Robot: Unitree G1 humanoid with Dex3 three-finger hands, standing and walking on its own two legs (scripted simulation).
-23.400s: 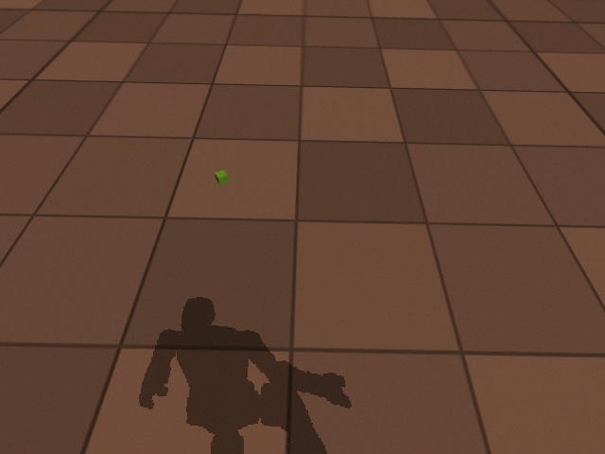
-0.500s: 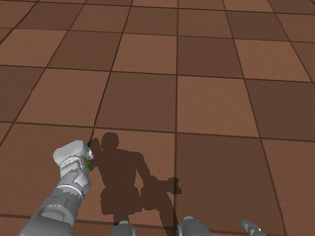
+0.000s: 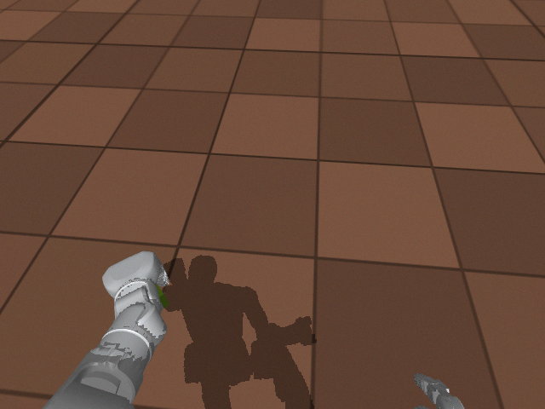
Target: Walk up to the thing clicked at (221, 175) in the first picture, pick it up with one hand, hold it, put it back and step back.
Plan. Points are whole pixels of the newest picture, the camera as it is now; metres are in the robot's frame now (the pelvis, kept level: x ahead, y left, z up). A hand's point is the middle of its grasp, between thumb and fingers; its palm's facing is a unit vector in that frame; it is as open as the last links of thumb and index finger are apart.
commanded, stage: hold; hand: left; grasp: from above
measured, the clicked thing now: (149, 298) +0.33 +0.23 -0.11
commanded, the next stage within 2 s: crouch in 1.54 s
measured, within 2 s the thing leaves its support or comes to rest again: neither
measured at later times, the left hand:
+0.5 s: hand (140, 300) +0.30 +0.22 -0.04, palm faces -0.37 -0.22 -0.90, open 6.1 cm
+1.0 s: hand (140, 298) +0.29 +0.21 -0.02, palm faces -0.36 -0.22 -0.90, open 6.0 cm
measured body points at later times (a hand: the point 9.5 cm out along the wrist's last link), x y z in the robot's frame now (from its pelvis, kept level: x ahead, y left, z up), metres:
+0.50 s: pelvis -0.01 +0.00 +0.01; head +0.00 -0.02 +0.46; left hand +0.31 +0.23 +0.01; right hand +0.11 -0.25 -0.11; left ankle +0.00 +0.13 -0.72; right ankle +0.00 -0.14 -0.72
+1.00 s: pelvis +0.00 -0.01 +0.01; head +0.00 -0.03 +0.46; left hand +0.31 +0.22 +0.03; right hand +0.14 -0.25 -0.10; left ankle +0.00 +0.13 -0.72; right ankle +0.00 -0.14 -0.72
